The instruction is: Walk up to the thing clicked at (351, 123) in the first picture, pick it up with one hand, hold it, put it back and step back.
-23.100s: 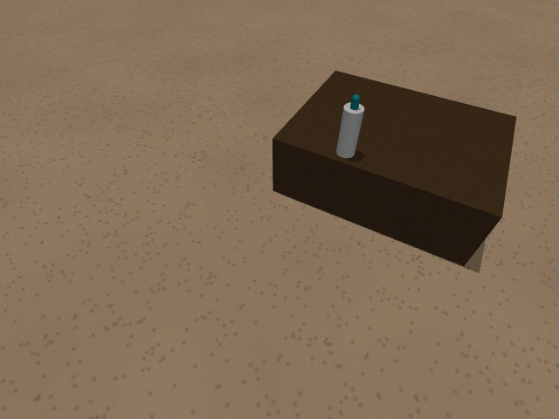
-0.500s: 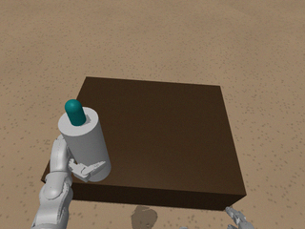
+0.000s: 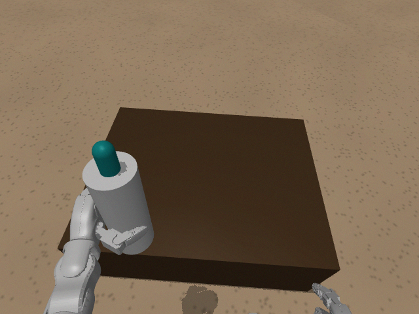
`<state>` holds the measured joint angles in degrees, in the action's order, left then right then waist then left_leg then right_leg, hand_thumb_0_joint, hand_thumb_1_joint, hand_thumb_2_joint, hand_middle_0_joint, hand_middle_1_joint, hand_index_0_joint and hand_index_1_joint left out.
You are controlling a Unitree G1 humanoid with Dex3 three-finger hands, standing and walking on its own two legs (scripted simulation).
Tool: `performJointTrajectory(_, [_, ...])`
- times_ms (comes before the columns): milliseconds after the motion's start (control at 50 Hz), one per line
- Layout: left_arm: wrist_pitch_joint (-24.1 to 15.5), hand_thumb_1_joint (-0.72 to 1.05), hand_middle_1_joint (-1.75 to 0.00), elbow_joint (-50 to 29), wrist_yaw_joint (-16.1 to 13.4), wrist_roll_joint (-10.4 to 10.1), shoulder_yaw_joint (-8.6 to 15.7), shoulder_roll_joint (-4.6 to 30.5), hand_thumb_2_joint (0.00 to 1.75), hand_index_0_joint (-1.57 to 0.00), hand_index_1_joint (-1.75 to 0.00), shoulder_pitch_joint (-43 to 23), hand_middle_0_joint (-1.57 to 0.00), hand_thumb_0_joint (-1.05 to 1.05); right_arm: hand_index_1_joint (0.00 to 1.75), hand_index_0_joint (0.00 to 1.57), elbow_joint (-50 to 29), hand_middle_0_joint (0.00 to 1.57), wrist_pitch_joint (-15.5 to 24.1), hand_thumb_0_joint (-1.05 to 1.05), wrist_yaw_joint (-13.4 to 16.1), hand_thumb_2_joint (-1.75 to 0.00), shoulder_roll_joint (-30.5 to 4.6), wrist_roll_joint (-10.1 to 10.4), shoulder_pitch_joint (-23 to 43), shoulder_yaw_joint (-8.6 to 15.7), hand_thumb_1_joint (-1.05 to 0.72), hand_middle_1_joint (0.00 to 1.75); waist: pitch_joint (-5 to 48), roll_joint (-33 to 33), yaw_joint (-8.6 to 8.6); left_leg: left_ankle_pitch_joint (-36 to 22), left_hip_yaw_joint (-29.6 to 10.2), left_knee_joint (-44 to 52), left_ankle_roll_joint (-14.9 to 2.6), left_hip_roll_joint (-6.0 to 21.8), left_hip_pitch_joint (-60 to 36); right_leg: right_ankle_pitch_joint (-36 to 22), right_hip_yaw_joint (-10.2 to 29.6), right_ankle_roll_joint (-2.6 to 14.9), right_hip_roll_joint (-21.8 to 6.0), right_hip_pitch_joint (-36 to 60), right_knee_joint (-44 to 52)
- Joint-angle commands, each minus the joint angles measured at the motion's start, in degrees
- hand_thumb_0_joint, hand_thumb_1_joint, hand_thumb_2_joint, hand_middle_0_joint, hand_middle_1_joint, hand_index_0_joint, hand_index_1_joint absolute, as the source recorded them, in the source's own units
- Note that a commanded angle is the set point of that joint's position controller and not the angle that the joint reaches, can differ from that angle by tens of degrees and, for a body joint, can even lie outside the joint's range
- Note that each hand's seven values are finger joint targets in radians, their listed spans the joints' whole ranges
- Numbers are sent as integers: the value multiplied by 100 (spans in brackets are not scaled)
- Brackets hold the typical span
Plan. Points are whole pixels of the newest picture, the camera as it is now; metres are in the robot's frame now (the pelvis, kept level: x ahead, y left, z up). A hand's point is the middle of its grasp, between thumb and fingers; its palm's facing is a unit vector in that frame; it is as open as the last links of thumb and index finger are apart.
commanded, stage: hold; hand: left
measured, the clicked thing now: (121, 200) +0.31 +0.16 +0.07
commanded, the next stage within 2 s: crouch in 0.10 s
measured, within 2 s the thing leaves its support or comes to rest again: neither
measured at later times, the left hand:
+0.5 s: hand (128, 211) +0.33 +0.17 +0.00, palm faces +0.07 -1.00 -0.01, open 11.1 cm
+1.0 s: hand (140, 209) +0.40 +0.18 -0.14, palm faces +0.11 -0.99 -0.02, open 11.0 cm
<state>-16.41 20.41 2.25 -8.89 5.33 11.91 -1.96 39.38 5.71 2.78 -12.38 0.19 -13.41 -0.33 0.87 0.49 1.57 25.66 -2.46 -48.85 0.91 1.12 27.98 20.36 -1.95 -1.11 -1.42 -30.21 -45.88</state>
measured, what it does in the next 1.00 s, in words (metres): lowers itself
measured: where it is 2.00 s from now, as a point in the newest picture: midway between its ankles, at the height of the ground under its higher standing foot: outside the picture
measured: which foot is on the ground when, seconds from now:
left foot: down 0.00-1.00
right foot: down 0.00-1.00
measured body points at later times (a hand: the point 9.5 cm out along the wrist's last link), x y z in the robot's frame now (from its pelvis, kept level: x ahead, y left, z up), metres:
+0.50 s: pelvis -0.01 +0.00 -0.01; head +0.06 +0.02 +0.43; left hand +0.32 +0.22 +0.00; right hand +0.12 -0.25 -0.12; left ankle -0.01 +0.13 -0.70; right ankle +0.03 -0.13 -0.70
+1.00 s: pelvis -0.03 +0.00 -0.13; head +0.12 +0.01 +0.29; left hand +0.39 +0.23 -0.13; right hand +0.04 -0.27 -0.26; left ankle -0.01 +0.13 -0.70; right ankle +0.03 -0.13 -0.70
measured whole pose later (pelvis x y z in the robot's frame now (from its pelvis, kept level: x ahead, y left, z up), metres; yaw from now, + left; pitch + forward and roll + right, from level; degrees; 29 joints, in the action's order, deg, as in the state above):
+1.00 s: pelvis -0.03 +0.00 -0.13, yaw -1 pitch +27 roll -2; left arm -33.8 56.0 6.6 -7.8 18.9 18.2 -32.8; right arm 41.7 2.5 -1.1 -13.6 -2.7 -12.3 -0.2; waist 8.3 0.7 6.5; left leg 36.6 -3.9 -85.5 1.6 0.6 75.9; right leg 30.3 -2.0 -0.5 -1.7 -78.4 -81.7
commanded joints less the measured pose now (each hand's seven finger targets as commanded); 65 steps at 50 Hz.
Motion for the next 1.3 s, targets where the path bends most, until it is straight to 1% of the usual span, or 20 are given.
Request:
performJointTrajectory(0, [-847, 3, -148, -2243, -79, -256, 374, 630, 129, -128, -148, -2299, -126, 0, 30, 20, -632, 20, 303, 0, 71, -91, -727, 24, 111, 248, -92, 30, 1787, 198, 105, -1505, 119, 818, -69, -161, -496, -1430, -77, 149, 133, 989, 576])
performJointTrajectory(60, [-870, 6, -148, -2288, -100, -216, 507, 798, 130, -129, -149, -2510, -127, 0, 30, 20, -639, 20, 299, 0, 56, -91, -737, 23, 142, 263, -92, 30, 1855, 444, 28, -1546, 95, 844, -18, -149, -540, -1380, -102, 181, 142, 1002, 539])
performJointTrajectory(160, [-765, 7, -150, -2243, -81, -212, 392, 660, 130, -130, -150, -2391, -128, 0, 30, 20, -709, 20, 298, 0, 48, -91, -696, 48, 219, 239, -92, 30, 1767, 373, 3, -1601, 102, 867, -23, -151, -507, -1451, -98, 175, 135, 1120, 581])
performJointTrajectory(200, [-708, 7, -138, -2065, -91, -206, 390, 612, 124, -128, -138, -2280, -126, 0, 30, 20, -720, 20, 275, 0, 51, -90, -677, 65, 212, 239, -89, 30, 1790, 294, -17, -1642, 111, 876, -28, -146, -508, -1498, -109, 172, 130, 1154, 595])
performJointTrajectory(360, [-972, 13, -141, -904, 95, -196, 572, 646, 122, -135, -141, -2743, -133, 0, 30, 20, -561, 20, 260, 0, -71, -90, -736, -3, 134, 312, -88, 30, 1394, 15, 125, -1308, 106, 648, -91, -120, 28, -1249, -86, 165, 109, 499, 383])
performJointTrajectory(480, [-1647, 9, -140, -28, 169, -178, 800, 744, 121, -131, -140, -3484, -130, 0, 30, 20, -404, 20, 258, 0, -174, -90, -822, -101, -27, 415, -90, 30, 2004, 38, 234, -986, 121, -115, -109, -166, 785, -1047, 23, 184, 60, -154, -304])
performJointTrajectory(540, [-2059, 4, -141, 373, 275, -137, 905, 1033, 121, -133, -142, -4155, -132, 0, 30, 20, -330, 20, 274, 0, -245, -90, -896, -152, -116, 452, -91, 30, 2366, 476, 295, -845, 39, -598, -59, -159, 1168, -792, 26, 249, 77, -987, -872])
performJointTrajectory(580, [-2328, 2, -140, 354, 328, -129, 935, 1191, 119, -133, -141, -4596, -132, 0, 30, 20, -370, 20, 263, 0, -284, -91, -951, -189, -190, 452, -92, 30, 2900, 727, 320, -782, -74, -901, -24, -136, 1276, -602, -26, 294, 92, -1512, -1296])
performJointTrajectory(620, [-2488, 0, -140, 545, 335, -185, 921, 1128, 120, -132, -141, -4451, -132, 0, 30, 20, -437, 20, 228, 0, -315, -91, -984, -219, -239, 420, -92, 30, 3373, 716, 289, -887, -83, -1245, -23, -164, 1492, -601, -58, 307, 95, -1722, -1605])
performJointTrajectory(660, [-2650, -2, -139, 478, 260, -193, 1270, 1579, 120, -131, -140, -4883, -131, 0, 30, 20, -370, 20, 174, 0, -318, -91, -1057, -260, -327, 410, -92, 30, 4019, 927, 185, -1271, -89, -1530, -15, -169, 1468, -827, -56, 336, 98, -1857, -1895])
performJointTrajectory(700, [-2684, -3, -136, 683, 301, -247, 1131, 1417, 119, -128, -137, -5060, -128, 0, 30, 20, -362, 20, 112, 0, -330, -91, -1141, -268, -364, 415, -93, 30, 4151, 992, 247, -1366, -155, -1683, 8, -173, 1584, -806, -88, 371, 116, -2185, -2115])
performJointTrajectory(760, [-2666, 0, -134, 777, 327, -165, 1348, 1812, 118, -127, -136, -5378, -128, 0, 30, 20, -254, 20, 11, 0, -299, -91, -1196, -266, -469, 418, -93, 30, 4275, 979, 278, -1320, -118, -1949, -28, -181, 2035, -870, -26, 379, 105, -2276, -2308])
performJointTrajectory(860, [-2540, 3, -137, 1594, 416, -177, 1602, 1792, 121, -131, -139, -5287, -131, 0, 30, 20, -168, 20, -110, 0, -290, -91, -1204, -249, -537, 413, -94, 30, 4426, 494, 426, -1386, -64, -2457, -122, -216, 2840, -1262, 47, 326, 71, -2157, -2619])
performJointTrajectory(940, [-2486, 8, -141, 1928, 432, -136, 1820, 1974, 124, -133, -142, -5444, -133, 0, 30, 20, -214, 20, -179, 0, -325, -91, -1164, -236, -455, 387, -92, 30, 4202, 294, 422, -632, 34, -2715, -178, -239, 3631, -706, 217, 268, 60, -2234, -2634])
performJointTrajectory(960, [-2504, 6, -141, 1904, 458, -104, 1712, 1866, 124, -133, -142, -5503, -133, 0, 30, 20, -182, 20, -180, 0, -347, -91, -1139, -260, -456, 372, -92, 30, 4269, 353, 488, -655, 38, -2811, -176, -228, 3661, -744, 233, 265, 48, -2281, -2709])
performJointTrajectory(1000, [-2546, 7, -142, 1863, 455, -42, 1926, 2127, 124, -135, -143, -5562, -135, 0, 30, 20, -177, 20, -201, 0, -363, -91, -1113, -281, -473, 351, -92, 30, 4554, 415, 429, -815, 74, -3007, -196, -244, 3846, -951, 295, 256, 30, -2215, -2856])
performJointTrajectory(1100, [-2583, 7, -139, 1670, 497, 99, 1916, 2321, 123, -133, -140, -5944, -133, 0, 30, 20, -181, 20, -236, 0, -406, -91, -1168, -325, -475, 369, -93, 30, 4593, 897, 476, -756, 5, -3079, -131, -225, 3647, -634, 143, 339, 73, -2980, -3145])
performJointTrajectory(1180, [-2593, 2, -140, 1346, 475, 13, 1804, 2247, 122, -132, -141, -6362, -132, 0, 30, 20, -213, 20, -218, 0, -418, -91, -1175, -326, -384, 353, -94, 30, 4686, 1251, 540, -460, -109, -3079, -57, -183, 3401, -187, 36, 388, 110, -3580, -3331])
performJointTrajectory(1200, [-2575, 3, -138, 1373, 462, -15, 1894, 2287, 122, -131, -140, -6276, -130, 0, 30, 20, -194, 20, -207, 0, -420, -91, -1240, -323, -446, 369, -94, 30, 4832, 1333, 548, -730, -171, -3088, -25, -159, 3226, -301, -40, 403, 105, -3710, -3447])
performJointTrajectory(1280, [-2476, 1, -137, 1263, 451, -11, 1662, 2191, 122, -130, -139, -6511, -130, 0, 30, 20, -167, 20, -190, 0, -394, -91, -1248, -320, -464, 347, -94, 30, 5015, 1397, 631, -1013, -196, -3296, -41, -151, 3153, -486, -32, 410, 100, -3886, -3581])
